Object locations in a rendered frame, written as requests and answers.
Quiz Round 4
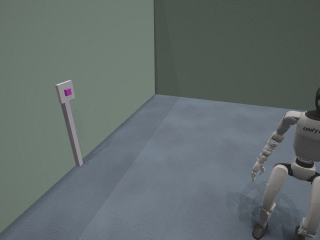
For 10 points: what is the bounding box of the right robot upper arm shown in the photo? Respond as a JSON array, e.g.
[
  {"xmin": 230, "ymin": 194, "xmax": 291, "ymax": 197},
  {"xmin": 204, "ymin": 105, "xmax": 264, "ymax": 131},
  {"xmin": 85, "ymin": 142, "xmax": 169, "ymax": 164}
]
[{"xmin": 272, "ymin": 110, "xmax": 302, "ymax": 143}]

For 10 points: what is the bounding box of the panel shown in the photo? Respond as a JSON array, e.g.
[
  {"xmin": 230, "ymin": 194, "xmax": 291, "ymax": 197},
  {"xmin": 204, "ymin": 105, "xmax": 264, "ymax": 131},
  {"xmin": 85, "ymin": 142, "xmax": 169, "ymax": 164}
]
[{"xmin": 55, "ymin": 80, "xmax": 83, "ymax": 167}]

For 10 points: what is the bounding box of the button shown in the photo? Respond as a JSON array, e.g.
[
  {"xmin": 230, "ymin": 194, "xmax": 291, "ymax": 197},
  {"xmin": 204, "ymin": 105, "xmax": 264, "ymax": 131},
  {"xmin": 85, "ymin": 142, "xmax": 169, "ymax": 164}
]
[{"xmin": 64, "ymin": 88, "xmax": 72, "ymax": 96}]

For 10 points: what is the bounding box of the robot right hand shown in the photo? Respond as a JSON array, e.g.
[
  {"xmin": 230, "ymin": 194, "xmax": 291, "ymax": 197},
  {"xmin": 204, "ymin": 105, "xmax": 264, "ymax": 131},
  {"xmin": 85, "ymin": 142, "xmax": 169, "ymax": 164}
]
[{"xmin": 251, "ymin": 160, "xmax": 265, "ymax": 182}]

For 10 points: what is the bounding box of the robot head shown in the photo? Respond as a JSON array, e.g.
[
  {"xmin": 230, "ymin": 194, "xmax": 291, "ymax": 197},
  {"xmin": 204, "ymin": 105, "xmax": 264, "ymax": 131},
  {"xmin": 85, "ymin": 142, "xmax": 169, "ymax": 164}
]
[{"xmin": 305, "ymin": 87, "xmax": 320, "ymax": 121}]

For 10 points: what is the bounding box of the robot right forearm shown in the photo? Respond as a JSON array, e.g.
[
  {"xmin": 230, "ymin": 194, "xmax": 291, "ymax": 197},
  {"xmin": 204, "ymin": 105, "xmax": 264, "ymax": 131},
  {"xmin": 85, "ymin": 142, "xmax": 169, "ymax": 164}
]
[{"xmin": 257, "ymin": 131, "xmax": 278, "ymax": 163}]

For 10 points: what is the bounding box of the robot right foot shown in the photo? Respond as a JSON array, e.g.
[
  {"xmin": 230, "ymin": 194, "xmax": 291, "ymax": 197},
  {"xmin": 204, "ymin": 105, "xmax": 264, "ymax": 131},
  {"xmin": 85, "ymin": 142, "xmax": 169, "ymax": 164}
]
[{"xmin": 252, "ymin": 222, "xmax": 268, "ymax": 240}]

